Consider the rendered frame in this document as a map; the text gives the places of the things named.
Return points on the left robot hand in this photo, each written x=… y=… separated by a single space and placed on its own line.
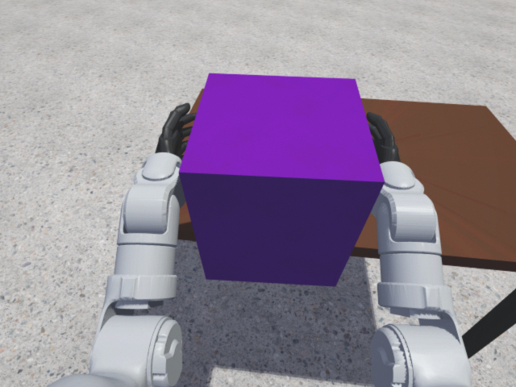
x=173 y=132

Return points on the right robot hand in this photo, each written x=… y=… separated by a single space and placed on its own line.
x=383 y=139

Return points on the carton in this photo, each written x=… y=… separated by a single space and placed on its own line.
x=279 y=175

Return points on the right robot forearm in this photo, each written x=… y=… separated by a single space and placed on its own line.
x=408 y=241

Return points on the table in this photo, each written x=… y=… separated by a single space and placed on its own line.
x=466 y=162

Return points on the left robot forearm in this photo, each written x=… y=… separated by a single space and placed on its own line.
x=148 y=231

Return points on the right robot upper arm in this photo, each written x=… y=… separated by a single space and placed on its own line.
x=418 y=356

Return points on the left robot upper arm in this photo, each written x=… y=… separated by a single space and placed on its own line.
x=133 y=351

